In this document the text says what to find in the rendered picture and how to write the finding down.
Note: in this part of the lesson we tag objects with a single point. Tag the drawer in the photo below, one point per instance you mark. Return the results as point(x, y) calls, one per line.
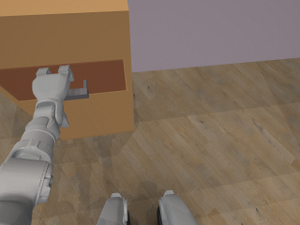
point(102, 77)

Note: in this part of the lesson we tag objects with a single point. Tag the right robot thigh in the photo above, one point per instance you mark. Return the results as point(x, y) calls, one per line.
point(175, 211)

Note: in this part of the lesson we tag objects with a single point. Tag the cabinet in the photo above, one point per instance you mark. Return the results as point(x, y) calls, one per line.
point(37, 33)

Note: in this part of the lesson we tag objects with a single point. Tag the left robot upper arm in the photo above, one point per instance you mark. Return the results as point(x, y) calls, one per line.
point(24, 183)

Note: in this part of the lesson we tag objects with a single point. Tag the robot right shin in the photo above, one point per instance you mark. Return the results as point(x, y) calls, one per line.
point(168, 192)

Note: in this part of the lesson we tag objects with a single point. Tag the handle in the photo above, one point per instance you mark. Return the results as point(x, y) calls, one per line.
point(78, 93)

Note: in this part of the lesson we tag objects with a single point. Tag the left robot hand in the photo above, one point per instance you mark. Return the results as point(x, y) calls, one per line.
point(56, 86)

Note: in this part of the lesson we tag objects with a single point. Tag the robot left forearm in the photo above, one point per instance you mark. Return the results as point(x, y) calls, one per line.
point(41, 133)

